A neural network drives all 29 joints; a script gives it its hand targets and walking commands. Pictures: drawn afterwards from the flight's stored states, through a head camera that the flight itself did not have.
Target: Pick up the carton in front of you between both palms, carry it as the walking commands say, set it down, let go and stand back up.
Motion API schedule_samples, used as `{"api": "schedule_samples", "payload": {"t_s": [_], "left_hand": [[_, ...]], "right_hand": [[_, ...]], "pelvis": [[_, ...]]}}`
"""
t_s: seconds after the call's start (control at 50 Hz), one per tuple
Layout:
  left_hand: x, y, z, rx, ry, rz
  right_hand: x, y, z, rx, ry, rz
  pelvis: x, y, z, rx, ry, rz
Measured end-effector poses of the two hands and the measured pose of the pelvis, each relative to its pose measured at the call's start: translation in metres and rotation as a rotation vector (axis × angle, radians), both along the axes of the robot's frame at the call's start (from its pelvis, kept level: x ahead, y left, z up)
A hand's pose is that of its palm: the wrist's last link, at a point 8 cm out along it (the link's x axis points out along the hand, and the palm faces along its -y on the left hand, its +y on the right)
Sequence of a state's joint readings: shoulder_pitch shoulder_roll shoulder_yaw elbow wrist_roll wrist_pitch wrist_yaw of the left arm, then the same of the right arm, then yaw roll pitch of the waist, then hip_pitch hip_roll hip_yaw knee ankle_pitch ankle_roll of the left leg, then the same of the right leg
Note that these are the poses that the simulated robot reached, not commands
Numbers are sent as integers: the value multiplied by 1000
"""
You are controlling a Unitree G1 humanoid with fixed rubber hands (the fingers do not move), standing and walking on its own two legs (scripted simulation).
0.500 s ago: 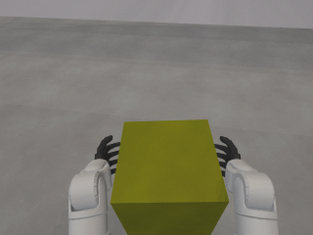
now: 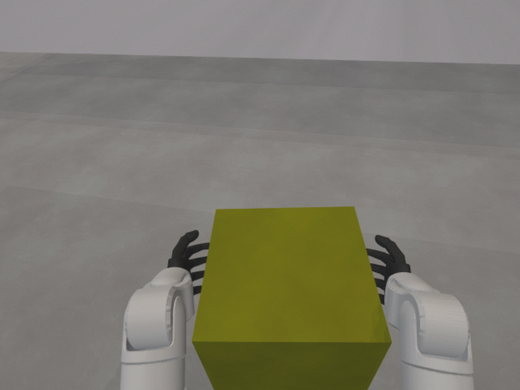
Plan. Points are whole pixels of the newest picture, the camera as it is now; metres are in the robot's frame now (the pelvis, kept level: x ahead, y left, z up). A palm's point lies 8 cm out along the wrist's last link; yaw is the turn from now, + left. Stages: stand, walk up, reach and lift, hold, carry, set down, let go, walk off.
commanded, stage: carry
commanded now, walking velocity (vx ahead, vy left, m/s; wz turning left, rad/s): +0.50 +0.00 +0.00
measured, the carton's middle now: (286, 310) +0.26 +0.00 +0.01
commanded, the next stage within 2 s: none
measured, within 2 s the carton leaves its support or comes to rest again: neither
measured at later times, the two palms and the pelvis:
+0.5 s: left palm (202, 165) +0.57 +0.17 +0.06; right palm (344, 167) +0.54 -0.12 +0.07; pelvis +0.29 +0.04 +0.01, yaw -3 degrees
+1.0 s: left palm (215, 126) +0.68 +0.16 +0.09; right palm (343, 126) +0.67 -0.14 +0.09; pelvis +0.41 +0.01 +0.00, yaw -1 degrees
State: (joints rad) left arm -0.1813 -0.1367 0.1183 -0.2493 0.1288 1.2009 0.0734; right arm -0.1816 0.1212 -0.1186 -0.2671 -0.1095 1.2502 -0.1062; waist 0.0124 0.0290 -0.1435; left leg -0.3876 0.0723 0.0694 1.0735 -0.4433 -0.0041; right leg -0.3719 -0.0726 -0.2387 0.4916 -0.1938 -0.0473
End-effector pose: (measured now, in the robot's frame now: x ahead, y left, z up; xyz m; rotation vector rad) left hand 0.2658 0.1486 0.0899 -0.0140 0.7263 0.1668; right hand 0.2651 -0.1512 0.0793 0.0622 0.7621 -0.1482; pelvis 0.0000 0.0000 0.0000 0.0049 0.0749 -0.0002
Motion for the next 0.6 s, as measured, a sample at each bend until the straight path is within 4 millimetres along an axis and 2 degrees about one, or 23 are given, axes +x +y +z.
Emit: {"api": "schedule_samples", "payload": {"t_s": [0.1, 0.22, 0.28, 0.32, 0.36, 0.42, 0.46, 0.54, 0.6], "left_hand": [[49, 5, 7, -9, 4, 30], [134, 10, 18, -28, -71, 7], [183, 18, 12, -39, -89, -13], [217, 24, 2, -42, -95, -29], [245, 29, -12, -58, -53, -35], [270, 31, -28, -76, 38, -40], [284, 28, -31, -79, 64, -50], [315, 24, -21, -68, 27, -63], [336, 19, -11, -57, -24, -53]], "right_hand": [[56, 5, 6, -1, 4, 25], [134, 10, 22, -22, -71, 4], [177, 18, 20, -33, -89, -16], [207, 25, 11, -35, -95, -32], [232, 30, 0, -55, -53, -32], [253, 31, -12, -66, 37, -43], [264, 29, -13, -68, 64, -55], [292, 25, -5, -62, 28, -62], [317, 20, 1, -53, -24, -50]], "pelvis": [[55, -3, 13, 12, 8, -8], [136, 7, 11, 5, 3, -17], [184, 18, 0, -2, -5, -24], [216, 29, -12, -14, -17, -40], [238, 34, -14, 4, -11, -40], [260, 38, -5, -7, -7, -55], [274, 39, 2, -14, -4, -59], [301, 37, 7, -16, -8, -50], [326, 31, 4, 10, -28, -47]]}}
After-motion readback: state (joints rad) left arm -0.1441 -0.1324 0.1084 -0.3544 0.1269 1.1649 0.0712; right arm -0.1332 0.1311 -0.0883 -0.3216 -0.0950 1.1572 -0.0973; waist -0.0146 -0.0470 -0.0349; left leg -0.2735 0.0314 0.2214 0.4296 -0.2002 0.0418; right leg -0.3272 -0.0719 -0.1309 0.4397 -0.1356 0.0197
